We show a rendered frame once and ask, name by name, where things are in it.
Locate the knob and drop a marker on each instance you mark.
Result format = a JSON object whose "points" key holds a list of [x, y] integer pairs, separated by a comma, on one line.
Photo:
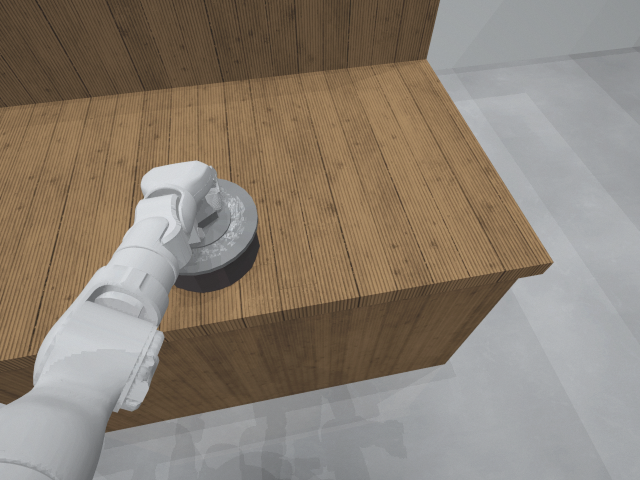
{"points": [[205, 214]]}

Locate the robot left upper arm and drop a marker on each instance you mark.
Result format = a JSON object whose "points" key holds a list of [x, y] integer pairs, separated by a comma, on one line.
{"points": [[104, 360]]}

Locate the table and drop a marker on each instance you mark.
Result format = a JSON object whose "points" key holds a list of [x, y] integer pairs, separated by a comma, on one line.
{"points": [[386, 234]]}

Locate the lid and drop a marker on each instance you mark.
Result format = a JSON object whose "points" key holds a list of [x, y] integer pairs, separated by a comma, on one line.
{"points": [[228, 236]]}

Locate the left robot forearm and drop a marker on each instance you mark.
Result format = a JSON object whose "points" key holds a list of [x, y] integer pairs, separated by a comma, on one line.
{"points": [[143, 269]]}

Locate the pot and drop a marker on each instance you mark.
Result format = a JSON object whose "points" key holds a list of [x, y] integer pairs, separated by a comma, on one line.
{"points": [[223, 277]]}

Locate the left robot hand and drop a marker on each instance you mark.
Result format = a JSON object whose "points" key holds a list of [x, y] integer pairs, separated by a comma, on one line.
{"points": [[199, 179]]}

